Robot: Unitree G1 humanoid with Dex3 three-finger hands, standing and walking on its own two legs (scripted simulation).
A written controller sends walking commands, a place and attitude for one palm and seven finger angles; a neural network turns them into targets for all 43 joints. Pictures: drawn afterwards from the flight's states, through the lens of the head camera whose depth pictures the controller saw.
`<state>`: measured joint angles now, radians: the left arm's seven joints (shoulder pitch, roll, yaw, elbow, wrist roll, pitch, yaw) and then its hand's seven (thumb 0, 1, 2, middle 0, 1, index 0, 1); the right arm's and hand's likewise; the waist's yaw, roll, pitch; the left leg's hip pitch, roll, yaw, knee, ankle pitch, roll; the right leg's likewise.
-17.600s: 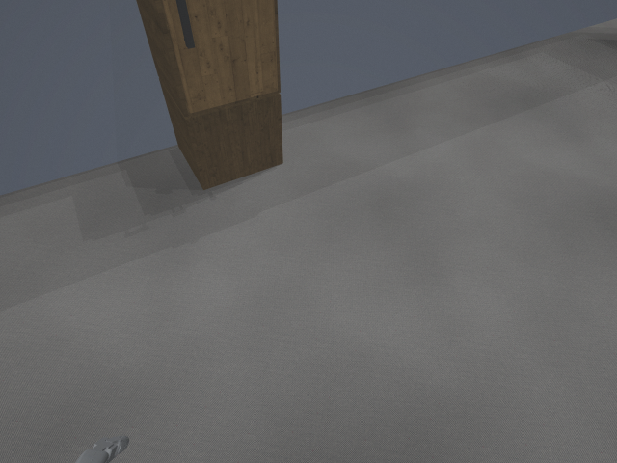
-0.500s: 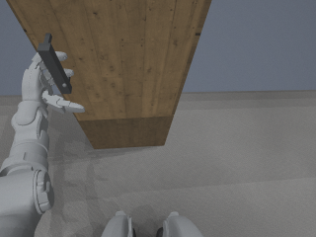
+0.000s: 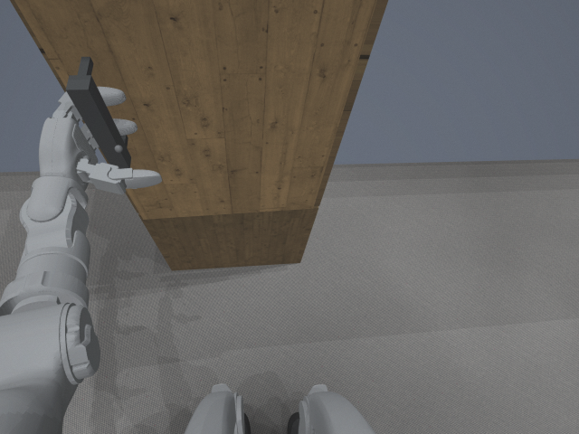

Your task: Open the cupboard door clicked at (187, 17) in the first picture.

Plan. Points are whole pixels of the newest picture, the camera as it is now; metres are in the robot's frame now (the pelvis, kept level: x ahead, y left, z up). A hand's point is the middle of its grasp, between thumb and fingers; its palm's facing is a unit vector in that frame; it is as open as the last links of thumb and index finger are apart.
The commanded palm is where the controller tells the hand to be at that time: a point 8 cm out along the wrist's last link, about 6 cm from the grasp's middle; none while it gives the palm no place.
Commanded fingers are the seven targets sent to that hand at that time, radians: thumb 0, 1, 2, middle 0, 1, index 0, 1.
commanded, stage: close the thumb around the handle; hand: left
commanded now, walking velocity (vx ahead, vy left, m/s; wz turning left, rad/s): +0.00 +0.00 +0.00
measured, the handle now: (105, 117) +0.53 +0.23 +0.07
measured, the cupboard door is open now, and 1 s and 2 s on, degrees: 2 12 43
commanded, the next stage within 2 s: pull the door open along its arc in 0.48 s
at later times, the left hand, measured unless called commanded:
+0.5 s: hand (119, 147) +0.48 +0.21 +0.07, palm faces +0.02 -1.00 -0.02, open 5.9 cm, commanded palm +0.46 +0.25 +0.06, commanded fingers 0.00 0.90 0.90 -0.40 -1.35 -0.40 -1.35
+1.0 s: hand (122, 189) +0.42 +0.19 +0.07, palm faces -0.02 -1.00 +0.00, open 6.1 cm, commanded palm +0.36 +0.25 +0.06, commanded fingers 0.00 0.90 0.90 -0.40 -1.35 -0.40 -1.35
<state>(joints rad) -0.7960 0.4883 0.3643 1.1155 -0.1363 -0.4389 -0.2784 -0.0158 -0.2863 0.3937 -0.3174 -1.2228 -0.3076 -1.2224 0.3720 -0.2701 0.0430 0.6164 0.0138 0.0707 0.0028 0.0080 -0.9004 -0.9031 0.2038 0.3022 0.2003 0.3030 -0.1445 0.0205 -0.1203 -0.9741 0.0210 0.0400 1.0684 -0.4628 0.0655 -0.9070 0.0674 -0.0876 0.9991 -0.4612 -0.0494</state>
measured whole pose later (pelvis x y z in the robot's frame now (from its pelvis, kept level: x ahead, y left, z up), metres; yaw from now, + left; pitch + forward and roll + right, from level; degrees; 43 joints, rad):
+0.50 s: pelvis +0.00 +0.01 +0.00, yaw +0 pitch +21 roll -4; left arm -0.83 0.48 0.35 1.15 -0.12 -0.45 -0.25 0.00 0.69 0.82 -0.37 -1.34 -0.35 -1.34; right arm 0.37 -0.27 0.04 0.62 0.01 0.07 0.01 0.01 -0.90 -0.90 0.20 0.30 0.20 0.30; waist -0.15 0.02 -0.12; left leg -0.98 0.01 0.04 1.07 -0.46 0.07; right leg -0.91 0.06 -0.09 1.00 -0.46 -0.04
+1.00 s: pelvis +0.02 +0.00 +0.02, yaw -1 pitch +18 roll -3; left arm -0.39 0.35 0.30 0.71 -0.22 -0.40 -0.26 0.00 0.68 0.71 -0.36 -1.35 -0.35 -1.35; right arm 0.38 -0.26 0.03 0.54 0.04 0.10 0.03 0.01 -0.90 -0.90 0.20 0.30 0.20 0.30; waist -0.10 0.02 -0.15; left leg -0.84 0.02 0.08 0.98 -0.46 0.07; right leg -0.79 0.07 -0.04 0.92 -0.45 -0.04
